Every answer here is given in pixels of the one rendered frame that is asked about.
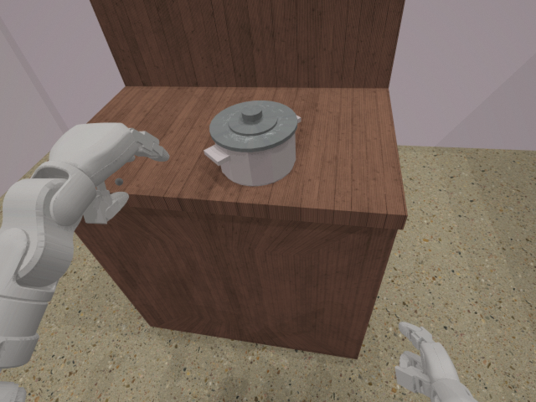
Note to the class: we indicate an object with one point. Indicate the right robot forearm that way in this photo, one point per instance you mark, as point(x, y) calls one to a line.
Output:
point(450, 390)

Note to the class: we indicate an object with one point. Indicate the table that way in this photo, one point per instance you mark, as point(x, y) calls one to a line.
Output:
point(293, 264)

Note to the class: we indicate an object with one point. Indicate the left robot forearm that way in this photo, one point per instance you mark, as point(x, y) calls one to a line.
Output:
point(40, 215)

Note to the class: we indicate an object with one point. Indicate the left robot hand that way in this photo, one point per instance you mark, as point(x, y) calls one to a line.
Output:
point(99, 150)

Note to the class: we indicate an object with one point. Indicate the right robot hand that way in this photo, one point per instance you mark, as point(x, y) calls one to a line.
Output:
point(417, 373)

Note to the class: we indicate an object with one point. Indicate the robot left upper arm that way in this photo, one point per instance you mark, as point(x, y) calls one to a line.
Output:
point(10, 392)

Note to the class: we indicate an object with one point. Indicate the pot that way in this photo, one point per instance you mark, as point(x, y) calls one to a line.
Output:
point(255, 168)

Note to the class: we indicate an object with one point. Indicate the knob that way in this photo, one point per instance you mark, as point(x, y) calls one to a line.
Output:
point(251, 113)

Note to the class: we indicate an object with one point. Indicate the lid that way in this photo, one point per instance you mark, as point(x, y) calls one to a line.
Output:
point(230, 131)

